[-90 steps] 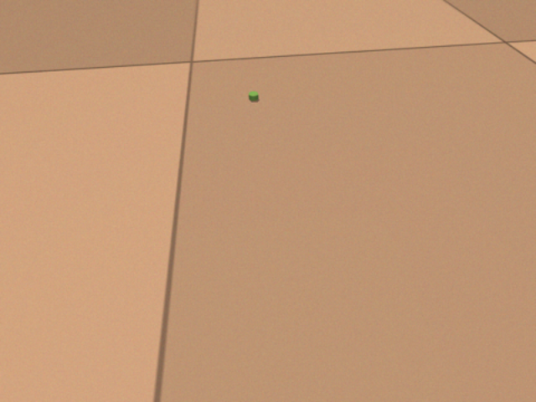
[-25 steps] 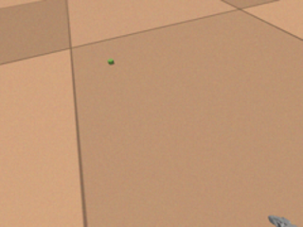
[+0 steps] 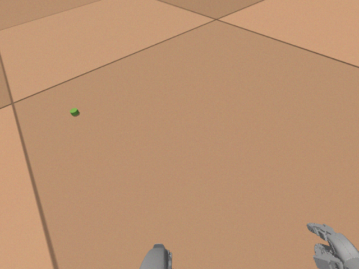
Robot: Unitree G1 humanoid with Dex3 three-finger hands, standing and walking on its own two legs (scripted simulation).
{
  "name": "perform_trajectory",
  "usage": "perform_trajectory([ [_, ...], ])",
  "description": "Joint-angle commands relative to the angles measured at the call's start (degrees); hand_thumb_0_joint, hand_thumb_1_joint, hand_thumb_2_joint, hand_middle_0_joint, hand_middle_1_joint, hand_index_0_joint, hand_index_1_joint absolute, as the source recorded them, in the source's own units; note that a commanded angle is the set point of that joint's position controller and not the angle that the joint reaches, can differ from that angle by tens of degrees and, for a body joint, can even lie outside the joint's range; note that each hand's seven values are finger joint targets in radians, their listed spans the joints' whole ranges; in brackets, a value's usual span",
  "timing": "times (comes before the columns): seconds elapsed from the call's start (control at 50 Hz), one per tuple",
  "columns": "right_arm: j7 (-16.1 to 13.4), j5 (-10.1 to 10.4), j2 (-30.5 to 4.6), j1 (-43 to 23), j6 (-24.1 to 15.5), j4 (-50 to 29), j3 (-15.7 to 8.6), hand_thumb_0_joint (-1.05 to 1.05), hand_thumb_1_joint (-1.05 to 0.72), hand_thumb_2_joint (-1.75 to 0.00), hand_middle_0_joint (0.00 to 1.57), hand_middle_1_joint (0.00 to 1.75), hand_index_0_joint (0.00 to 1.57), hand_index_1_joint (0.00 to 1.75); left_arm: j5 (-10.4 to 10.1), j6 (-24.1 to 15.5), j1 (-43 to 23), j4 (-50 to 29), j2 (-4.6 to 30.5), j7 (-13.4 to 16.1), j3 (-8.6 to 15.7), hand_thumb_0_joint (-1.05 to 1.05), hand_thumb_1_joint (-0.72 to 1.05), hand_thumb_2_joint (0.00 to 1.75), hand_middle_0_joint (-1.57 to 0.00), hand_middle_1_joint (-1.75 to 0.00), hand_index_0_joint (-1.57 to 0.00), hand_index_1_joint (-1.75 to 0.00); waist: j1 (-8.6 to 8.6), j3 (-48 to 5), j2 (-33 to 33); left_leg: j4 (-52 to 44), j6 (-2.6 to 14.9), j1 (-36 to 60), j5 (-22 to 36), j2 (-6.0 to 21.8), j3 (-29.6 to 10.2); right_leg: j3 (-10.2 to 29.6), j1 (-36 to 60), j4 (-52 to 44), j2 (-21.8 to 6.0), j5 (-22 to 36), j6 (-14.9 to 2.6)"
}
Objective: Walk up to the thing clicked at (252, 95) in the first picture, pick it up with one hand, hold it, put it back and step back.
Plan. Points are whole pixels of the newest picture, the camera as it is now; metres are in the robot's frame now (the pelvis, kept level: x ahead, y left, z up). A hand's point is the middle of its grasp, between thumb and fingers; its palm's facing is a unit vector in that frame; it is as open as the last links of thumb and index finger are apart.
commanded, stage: walk up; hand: left
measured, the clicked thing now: (74, 111) +1.55 +1.17 -0.74
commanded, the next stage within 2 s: none
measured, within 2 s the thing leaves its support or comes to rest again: neither
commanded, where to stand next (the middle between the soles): +1.13 +1.36 m, yaw -56 degrees
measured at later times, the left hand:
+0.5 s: hand (68, 163) +0.48 +0.46 -0.11, palm faces -0.30 -0.79 -0.54, open 7.4 cm
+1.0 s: hand (51, 131) +0.71 +0.66 -0.16, palm faces -0.36 -0.73 -0.58, open 7.4 cm
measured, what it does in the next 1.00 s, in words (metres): walks ahead, turning right: left foot, then right foot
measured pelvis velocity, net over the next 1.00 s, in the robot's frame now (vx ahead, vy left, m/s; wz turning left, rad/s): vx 0.54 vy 0.37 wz -0.42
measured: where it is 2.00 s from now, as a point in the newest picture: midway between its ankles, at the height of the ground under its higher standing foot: (110, 176)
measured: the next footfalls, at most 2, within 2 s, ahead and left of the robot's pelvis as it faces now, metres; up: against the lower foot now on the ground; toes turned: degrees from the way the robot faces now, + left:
left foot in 0.10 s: +0.27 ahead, +0.22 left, +0.00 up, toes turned -1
right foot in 0.56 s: +0.43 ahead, +0.08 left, +0.00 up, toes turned -26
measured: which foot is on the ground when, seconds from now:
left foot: up 0.00-0.08, down 0.10-0.56, up 0.58-0.90, down 0.92-1.00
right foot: down 0.00-0.12, up 0.14-0.54, down 0.56-0.94, up 0.96-1.00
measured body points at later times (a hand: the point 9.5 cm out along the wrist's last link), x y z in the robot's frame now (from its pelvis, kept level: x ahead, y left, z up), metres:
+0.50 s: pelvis +0.28 +0.19 +0.00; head +0.28 +0.17 +0.45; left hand +0.50 +0.50 -0.07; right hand +0.18 -0.14 -0.11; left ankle +0.23 +0.22 -0.73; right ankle +0.37 +0.07 -0.69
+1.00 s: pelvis +0.54 +0.37 -0.03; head +0.58 +0.36 +0.42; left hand +0.73 +0.70 -0.13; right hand +0.52 +0.01 -0.11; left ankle +0.64 +0.50 -0.73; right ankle +0.41 +0.15 -0.69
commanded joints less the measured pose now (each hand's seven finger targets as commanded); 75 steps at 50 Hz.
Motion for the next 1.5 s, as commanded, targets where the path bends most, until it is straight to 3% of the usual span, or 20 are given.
perform_trajectory([
  [0.0,-0.13,0.64,-9.22,-3.51,-0.69,-7.07,-4.22,0.00,-0.90,-0.90,0.20,0.30,0.20,0.30,0.42,-2.91,-10.04,-7.73,25.05,2.75,7.39,0.00,0.90,0.90,-0.20,-0.30,-0.20,-0.30,-5.46,2.69,-13.61,-6.61,-0.33,19.03,6.85,0.03,2.71,0.58,-21.92,-12.99,-5.80,2.68,-10.20],
  [0.08,-2.05,0.43,-11.86,19.78,-0.92,-1.28,-7.72,0.00,-0.90,-0.90,0.20,0.30,0.20,0.30,1.38,-0.99,-12.83,-9.64,22.14,3.41,6.61,0.00,0.90,0.90,-0.20,-0.30,-0.20,-0.30,-16.36,-9.82,-5.16,-13.63,2.37,46.75,-2.69,-4.64,5.71,-2.16,-24.70,20.97,-4.49,21.69,-7.21],
  [0.1,-3.57,-0.03,-14.64,28.20,-1.52,0.14,-9.08,0.00,-0.90,-0.90,0.20,0.30,0.20,0.30,1.72,-0.64,-8.57,-9.51,16.69,3.57,4.76,0.00,0.90,0.90,-0.20,-0.30,-0.20,-0.30,-19.83,-12.86,6.54,-18.45,2.11,57.51,-12.24,-3.71,1.16,-3.31,-34.22,38.67,-0.08,3.93,-5.40],
  [0.14,-6.27,2.43,-21.97,14.79,-2.85,-3.18,-10.09,0.00,-0.90,-0.90,0.20,0.30,0.20,0.30,-0.30,-0.21,2.34,-8.82,11.87,4.87,2.48,0.00,0.90,0.90,-0.20,-0.30,-0.20,-0.30,-7.94,-14.36,24.17,-41.47,2.89,53.28,-25.17,14.20,-37.94,2.32,-46.27,60.64,8.05,-13.07,-8.42],
  [0.16,-6.66,3.16,-21.11,6.37,-2.61,-5.25,-10.27,0.00,-0.90,-0.90,0.20,0.30,0.20,0.30,0.13,0.23,2.91,-7.13,14.52,5.11,2.60,0.00,0.90,0.90,-0.20,-0.30,-0.20,-0.30,-5.32,-11.28,19.69,-47.30,3.04,40.08,-41.79,14.71,-38.86,4.82,-40.98,61.96,1.82,-5.18,-9.27],
  [0.22,-6.66,1.31,-11.65,2.27,-2.73,-6.70,-7.42,0.00,-0.90,-0.90,0.20,0.30,0.20,0.30,-2.36,2.32,-0.81,-3.72,21.43,3.31,6.11,0.00,0.90,0.90,-0.20,-0.30,-0.20,-0.30,-4.18,-5.07,8.46,-39.21,-4.43,27.47,-26.18,3.90,-6.69,2.64,-33.84,47.65,-1.43,6.72,-6.37],
  [0.42,-6.04,0.04,-7.98,9.40,-2.29,-7.40,-6.34,0.00,-0.90,-0.90,0.20,0.30,0.20,0.30,-0.89,3.69,-13.78,-8.12,17.74,1.82,5.32,0.00,0.90,0.90,-0.20,-0.30,-0.20,-0.30,-7.76,2.92,-2.50,-41.09,3.33,31.13,-12.87,5.25,2.83,-9.17,-32.03,21.13,-1.68,9.89,-3.48],
  [0.5,-6.41,0.00,-7.84,2.75,-2.18,-10.90,-6.75,0.00,-0.90,-0.90,0.20,0.30,0.20,0.30,-1.32,3.23,4.23,-1.94,16.81,3.13,6.31,0.00,0.90,0.90,-0.20,-0.30,-0.20,-0.30,4.06,-5.25,-2.70,-17.81,-8.01,17.50,41.54,-2.33,17.55,-16.61,7.80,4.84,4.32,15.71,-6.80],
  [0.54,-7.19,-0.14,-3.20,8.73,-1.52,-10.46,-4.52,0.00,-0.90,-0.90,0.20,0.30,0.20,0.30,-1.09,4.13,13.21,0.71,21.13,5.60,9.14,0.00,0.90,0.90,-0.20,-0.30,-0.20,-0.30,7.40,-10.55,-25.57,16.50,-7.80,-5.04,-23.42,-9.36,11.87,7.52,27.81,0.40,-10.62,14.67,-15.39],
  [0.6,-7.75,-0.23,-10.52,11.85,0.59,-10.06,-6.38,0.00,-0.90,-0.90,0.20,0.30,0.20,0.30,-1.77,3.24,-7.21,-7.39,24.76,7.88,8.20,0.00,0.90,0.90,-0.20,-0.30,-0.20,-0.30,-1.93,-2.86,-9.34,36.62,-7.48,-8.40,-24.36,-3.18,-6.19,32.11,3.15,-12.08,-27.49,-10.73,-25.59],
  [0.74,-3.58,0.60,-7.27,12.06,2.75,-6.05,-4.75,0.00,-0.90,-0.90,0.20,0.30,0.20,0.30,1.49,-0.56,-13.87,-7.70,22.31,5.84,7.89,0.00,0.90,0.90,-0.20,-0.30,-0.20,-0.30,-6.91,3.08,-12.80,13.31,-0.64,10.18,-5.87,1.14,-0.04,-2.86,-22.30,-8.82,-7.54,-1.61,-12.07],
  [0.82,-2.81,0.67,-6.08,5.50,2.08,-7.00,-4.56,0.00,-0.90,-0.90,0.20,0.30,0.20,0.30,2.45,-0.68,-9.76,-6.80,24.55,5.40,8.78,0.00,0.90,0.90,-0.20,-0.30,-0.20,-0.30,-4.13,1.24,-15.76,-3.46,0.25,18.33,-1.72,1.78,4.22,-5.69,-22.73,-3.73,-5.78,2.95,-11.43],
  [0.9,-4.49,-0.32,-7.99,19.04,1.47,-1.72,-6.90,0.00,-0.90,-0.90,0.20,0.30,0.20,0.30,2.17,0.94,-13.09,-7.51,21.90,5.30,7.68,0.00,0.90,0.90,-0.20,-0.30,-0.20,-0.30,-13.20,-6.73,-7.76,-15.25,1.83,38.76,-9.50,-4.68,9.49,-7.37,-28.87,18.15,-4.18,9.19,-8.71],
  [0.94,-5.91,-1.29,-16.41,20.33,0.00,-1.96,-8.12,0.00,-0.90,-0.90,0.20,0.30,0.20,0.30,1.35,1.90,-8.37,-8.46,11.39,5.90,4.77,0.00,0.90,0.90,-0.20,-0.30,-0.20,-0.30,-12.29,-2.59,19.36,-32.76,4.62,41.77,-7.55,10.50,-17.72,-7.63,-48.05,44.73,10.58,-16.11,-6.02],
  [1.14,-8.54,-1.43,-6.99,8.27,0.17,-8.76,-4.51,0.00,-0.90,-0.90,0.20,0.30,0.20,0.30,-0.85,1.65,-3.65,-3.90,14.98,5.68,4.84,0.00,0.90,0.90,-0.20,-0.30,-0.20,-0.30,-7.25,-5.97,6.56,-18.95,16.69,38.41,30.76,7.01,1.25,-10.38,-30.97,24.16,1.73,-0.86,-3.69],
  [1.22,-7.80,-0.10,-5.94,1.06,0.99,-12.63,-4.36,0.00,-0.90,-0.90,0.20,0.30,0.20,0.30,0.23,2.00,12.61,-1.26,17.53,6.62,7.40,0.00,0.90,0.90,-0.20,-0.30,-0.20,-0.30,4.34,-9.22,-4.99,-1.24,8.24,16.43,18.35,-0.12,9.41,-7.19,2.05,3.39,2.02,20.09,-6.91],
  [1.24,-7.45,0.28,-3.15,3.81,1.14,-13.29,-3.38,0.00,-0.90,-0.90,0.20,0.30,0.20,0.30,1.35,1.91,15.05,-1.38,21.60,7.25,9.01,0.00,0.90,0.90,-0.20,-0.30,-0.20,-0.30,5.80,-9.23,-15.49,8.40,5.23,0.63,-5.44,-4.75,7.97,4.08,14.00,1.54,-4.77,18.14,-9.34],
  [1.26,-7.68,0.11,-3.07,9.96,1.88,-12.71,-3.06,0.00,-0.90,-0.90,0.20,0.30,0.20,0.30,1.92,2.07,11.11,-4.75,23.99,7.69,9.41,0.00,0.90,0.90,-0.20,-0.30,-0.20,-0.30,1.76,-11.86,-17.40,16.76,2.83,-5.37,-24.37,-5.87,2.84,24.70,15.30,-2.08,-17.68,11.41,-13.49],
  [1.3,-8.28,-0.02,-9.26,13.79,4.05,-10.04,-5.67,0.00,-0.90,-0.90,0.20,0.30,0.20,0.30,1.16,2.34,-1.65,-9.86,23.40,8.04,8.37,0.00,0.90,0.90,-0.20,-0.30,-0.20,-0.30,-2.44,-4.82,-11.45,27.40,1.27,-1.86,-22.91,-5.62,-2.73,32.35,-3.91,-12.24,-22.17,-15.24,-18.33],
  [1.48,-5.26,-1.32,-8.71,13.63,4.38,-6.42,-5.50,0.00,-0.90,-0.90,0.20,0.30,0.20,0.30,2.35,1.22,-6.18,-11.59,22.95,5.44,9.78,0.00,0.90,0.90,-0.20,-0.30,-0.20,-0.30,-3.65,-0.19,-16.62,17.04,1.59,8.09,-12.49,-3.41,1.79,7.42,-22.40,-4.67,-6.12,-13.11,-12.17],
])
